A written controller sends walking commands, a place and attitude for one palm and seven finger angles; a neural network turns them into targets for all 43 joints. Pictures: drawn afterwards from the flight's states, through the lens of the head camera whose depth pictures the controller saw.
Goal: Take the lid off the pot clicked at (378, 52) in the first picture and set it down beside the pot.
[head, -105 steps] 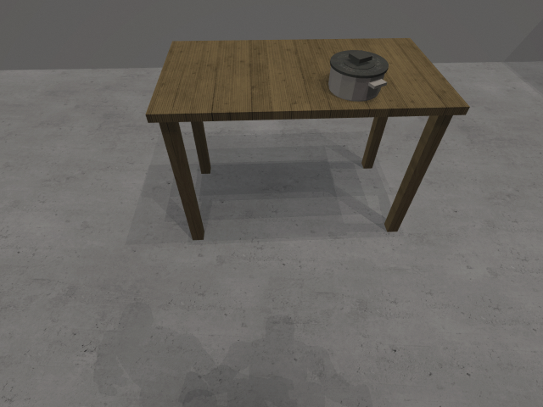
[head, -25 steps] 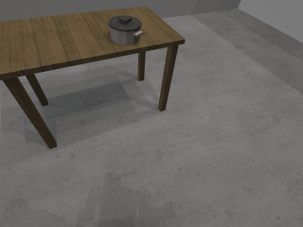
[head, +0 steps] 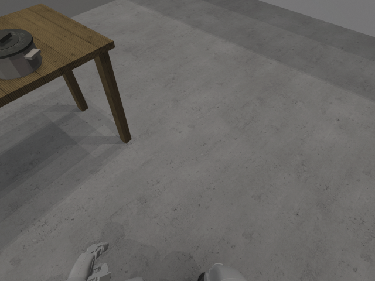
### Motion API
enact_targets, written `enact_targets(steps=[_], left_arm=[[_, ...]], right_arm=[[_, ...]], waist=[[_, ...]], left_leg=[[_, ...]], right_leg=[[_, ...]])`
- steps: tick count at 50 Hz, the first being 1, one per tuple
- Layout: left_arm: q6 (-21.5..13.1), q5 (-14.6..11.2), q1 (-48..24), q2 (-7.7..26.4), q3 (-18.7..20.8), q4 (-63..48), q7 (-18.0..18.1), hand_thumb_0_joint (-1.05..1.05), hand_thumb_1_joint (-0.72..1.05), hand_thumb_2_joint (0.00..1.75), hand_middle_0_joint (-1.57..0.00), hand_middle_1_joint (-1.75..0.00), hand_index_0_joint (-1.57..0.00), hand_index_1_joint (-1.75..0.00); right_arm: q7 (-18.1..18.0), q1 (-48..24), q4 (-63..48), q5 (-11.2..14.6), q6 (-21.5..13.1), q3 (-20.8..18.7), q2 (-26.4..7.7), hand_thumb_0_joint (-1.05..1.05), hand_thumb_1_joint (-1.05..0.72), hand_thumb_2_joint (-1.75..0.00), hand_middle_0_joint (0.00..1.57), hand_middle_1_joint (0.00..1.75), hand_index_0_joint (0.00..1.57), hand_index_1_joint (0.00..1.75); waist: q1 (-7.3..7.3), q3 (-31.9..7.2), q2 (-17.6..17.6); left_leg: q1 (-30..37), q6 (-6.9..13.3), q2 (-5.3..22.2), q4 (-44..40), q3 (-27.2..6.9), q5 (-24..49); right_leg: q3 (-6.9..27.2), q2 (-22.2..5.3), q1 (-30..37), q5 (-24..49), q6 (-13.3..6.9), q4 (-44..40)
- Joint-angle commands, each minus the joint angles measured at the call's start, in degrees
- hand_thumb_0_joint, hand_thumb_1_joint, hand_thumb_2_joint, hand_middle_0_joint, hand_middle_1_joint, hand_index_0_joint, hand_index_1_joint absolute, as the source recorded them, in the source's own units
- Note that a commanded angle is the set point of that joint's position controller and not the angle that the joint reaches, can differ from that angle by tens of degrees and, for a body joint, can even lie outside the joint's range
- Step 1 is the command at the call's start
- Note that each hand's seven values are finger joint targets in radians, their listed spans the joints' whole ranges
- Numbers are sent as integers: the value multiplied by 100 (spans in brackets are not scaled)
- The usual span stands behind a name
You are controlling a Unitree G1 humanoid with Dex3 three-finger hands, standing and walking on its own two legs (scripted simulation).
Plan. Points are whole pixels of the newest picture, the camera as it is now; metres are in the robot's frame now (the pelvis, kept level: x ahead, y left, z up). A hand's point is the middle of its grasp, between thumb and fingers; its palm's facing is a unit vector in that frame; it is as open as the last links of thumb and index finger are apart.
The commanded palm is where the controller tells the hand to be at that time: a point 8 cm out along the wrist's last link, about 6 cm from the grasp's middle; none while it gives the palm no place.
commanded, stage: walk to a spot facing it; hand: left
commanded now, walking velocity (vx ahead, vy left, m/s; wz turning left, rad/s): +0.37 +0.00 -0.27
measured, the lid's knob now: out of the picture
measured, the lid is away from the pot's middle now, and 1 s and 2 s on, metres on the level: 0.00 0.00 0.00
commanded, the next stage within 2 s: turn to face it in 0.82 s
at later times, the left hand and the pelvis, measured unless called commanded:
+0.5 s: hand (99, 243) +0.23 +0.22 -0.14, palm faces -0.10 -0.99 -0.13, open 7.4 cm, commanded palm none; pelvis +0.18 +0.04 +0.03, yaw -11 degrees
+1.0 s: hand (163, 151) +0.51 +0.07 -0.14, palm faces -0.29 -0.93 -0.22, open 7.2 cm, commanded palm none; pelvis +0.36 -0.08 +0.02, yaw -18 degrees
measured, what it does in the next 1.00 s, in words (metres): walks ahead, turning right: left foot, then right foot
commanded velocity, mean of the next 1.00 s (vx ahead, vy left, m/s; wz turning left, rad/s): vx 0.30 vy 0.00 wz -0.18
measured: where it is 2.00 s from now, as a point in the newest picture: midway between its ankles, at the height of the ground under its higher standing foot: (205, 221)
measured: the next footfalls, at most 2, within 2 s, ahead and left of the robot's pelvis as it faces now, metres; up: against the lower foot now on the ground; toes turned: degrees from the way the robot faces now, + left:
left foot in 0.28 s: +0.21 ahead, +0.13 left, +0.00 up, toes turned +2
right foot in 0.80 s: +0.43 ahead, -0.18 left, +0.00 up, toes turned -26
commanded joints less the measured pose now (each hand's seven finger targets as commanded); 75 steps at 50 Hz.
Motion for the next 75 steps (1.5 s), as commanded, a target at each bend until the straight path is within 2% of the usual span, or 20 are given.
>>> enact_targets(steps=[1, 12, 13, 14, 15, 21, 34, 38, 39, 40, 41, 43, 47, 61, 62, 63, 64, 65, 70, 75], left_arm=[[-12, 49, 523, 921, 250, -77, 238, 0, 90, 90, -20, -30, -20, -30], [25, 41, 824, 650, 259, 181, 182, 0, 90, 90, -20, -30, -20, -30], [35, 25, 851, 393, 204, 119, 150, 0, 90, 90, -20, -30, -20, -30], [16, -20, 769, 23, 151, -32, 102, 0, 90, 90, -20, -30, -20, -30], [-67, 36, 387, 212, 175, -231, 84, 0, 90, 90, -20, -30, -20, -30], [100, 133, 1262, 45, 260, 457, -10, 0, 90, 90, -20, -30, -20, -30], [59, 91, -238, -188, 109, 246, -72, 0, 90, 90, -20, -30, -20, -30], [-98, 127, 1474, 157, 212, 815, 4, 0, 90, 90, -20, -30, -20, -30], [-171, 143, 2312, 643, 356, 1064, 72, 0, 90, 90, -20, -30, -20, -30], [-202, 85, 2817, 1272, 496, 1137, 178, 0, 90, 90, -20, -30, -20, -30], [-135, -42, 2713, 1460, 530, 1122, 222, 0, 90, 90, -20, -30, -20, -30], [-109, -20, 1605, 894, 370, 850, 266, 0, 90, 90, -20, -30, -20, -30], [-204, 64, 875, 275, 146, 748, 326, 0, 90, 90, -20, -30, -20, -30], [37, 33, 1139, 626, 266, 671, 389, 0, 90, 90, -20, -30, -20, -30], [66, -7, 1155, 615, 281, 611, 367, 0, 90, 90, -20, -30, -20, -30], [97, -79, 1279, 367, 282, 431, 335, 0, 90, 90, -20, -30, -20, -30], [98, -30, 1041, 322, 198, 177, 349, 0, 90, 90, -20, -30, -20, -30], [160, 10, 714, 368, 209, 54, 371, 0, 90, 90, -20, -30, -20, -30], [268, 28, 990, 320, 291, 274, 294, 0, 90, 90, -20, -30, -20, -30], [324, 20, 817, 312, 281, 30, 325, 0, 90, 90, -20, -30, -20, -30]], right_arm=[[-4, -48, -657, -111, -163, -136, -395, 0, -90, -90, 20, 30, 20, 30], [40, 45, -733, -81, -341, -174, -166, 0, -90, -90, 20, 30, 20, 30], [-24, 413, -639, -108, -370, -232, -476, 0, -90, -90, 20, 30, 20, 30], [-57, 939, -570, -202, -407, -354, -1020, 0, -90, -90, 20, 30, 20, 30], [-82, 893, -604, -149, -405, -337, -1097, 0, -90, -90, 20, 30, 20, 30], [-122, -220, -588, -30, -597, -114, -294, 0, -90, -90, 20, 30, 20, 30], [-125, 723, 125, -100, -513, -96, -291, 0, -90, -90, 20, 30, 20, 30], [-110, 367, 139, -47, -448, -170, -542, 0, -90, -90, 20, 30, 20, 30], [-41, 342, 85, 30, -452, -154, -394, 0, -90, -90, 20, 30, 20, 30], [-53, 532, -131, 120, -472, -73, 78, 0, -90, -90, 20, 30, 20, 30], [-98, 74, -259, 113, -447, -101, -24, 0, -90, -90, 20, 30, 20, 30], [-78, -317, -270, 6, -368, -144, -24, 0, -90, -90, 20, 30, 20, 30], [-47, 223, 53, -83, -103, -74, 298, 0, -90, -90, 20, 30, 20, 30], [83, -1034, -686, -59, 11, -115, -156, 0, -90, -90, 20, 30, 20, 30], [70, -626, -639, -83, -3, -189, -412, 0, -90, -90, 20, 30, 20, 30], [32, -289, -706, -136, -42, -318, -1028, 0, -90, -90, 20, 30, 20, 30], [1, -101, -674, -70, 9, -359, -1334, 0, -90, -90, 20, 30, 20, 30], [-35, -233, -701, -46, 14, -366, -1325, 0, -90, -90, 20, 30, 20, 30], [-56, -1476, -1086, -37, -18, -297, -947, 0, -90, -90, 20, 30, 20, 30], [-7, -1419, -1118, -55, 82, -421, -1103, 0, -90, -90, 20, 30, 20, 30]], waist=[[223, -673, -426], [84, -383, -294], [-70, -350, 510], [-271, -243, 1916], [-222, 56, 1395], [529, -243, 705], [59, 233, 976], [924, -835, 719], [1282, -1474, 68], [1263, -2140, -1307], [1242, -1955, -864], [829, -861, -648], [148, -488, -284], [356, -540, -247], [172, -840, 256], [91, -1145, 1656], [6, -1228, 1788], [12, -1218, 1213], [472, -936, 747], [333, -875, 800]], left_leg=[[-1067, -77, 188, -185, -199, 615], [1376, -66, -507, -3940, 264, 854], [1881, 120, 12, -4729, -609, -196], [2120, 700, 1473, -6084, -2784, -1879], [1695, 1162, 2069, -6627, -3758, -2405], [1121, 588, 863, -6354, -580, 711], [2094, 736, 1072, -5788, 820, 3389], [1859, 440, 809, -3310, 1231, 5467], [507, 242, 599, -1772, 1223, 4156], [-1296, -36, -372, 262, 994, -436], [-1714, 76, -300, 1033, 125, -756], [-1680, 88, 158, 1059, -270, 262], [-790, -22, 195, -372, -163, 865], [154, 15, -396, -3768, 248, 1372], [924, 170, -302, -4268, -9, 2481], [1759, 902, 1025, -4733, -1939, 4528], [1858, 1629, 1766, -5056, -2833, 5018], [1582, 1658, 1650, -5115, -2894, 3818], [406, 1009, 513, -5451, -1644, 1981], [408, 1088, 433, -5477, -1975, 1336]], right_leg=[[1952, -1500, 484, -1369, -800, -2634], [1618, -729, -537, -2320, -522, -1947], [1374, -323, -1036, -2121, -321, -881], [443, 338, -1898, -1928, 12, 1145], [648, -52, -2249, -1674, 27, 2035], [694, -537, -1631, 324, 305, 2966], [-201, -477, -1242, 321, 149, 124], [-707, 195, 1498, 280, -187, -728], [161, -500, 3194, 425, -437, -734], [3041, -2330, 4472, 1180, -1165, -1286], [3494, -2703, 3991, 1202, -1460, -1948], [2838, -2362, 1960, -715, -1102, -2490], [948, -1622, 453, 259, -634, -2712], [-301, -1825, 1642, 2156, -156, -932], [-549, -1581, 1283, 1857, 116, 1], [-797, -798, 56, -318, 621, 1396], [-248, -399, -536, -2814, 693, 2608], [266, -475, -839, -2562, 673, 3074], [469, -571, -402, -1032, 759, 2530], [375, -379, -187, -1193, 794, 1395]])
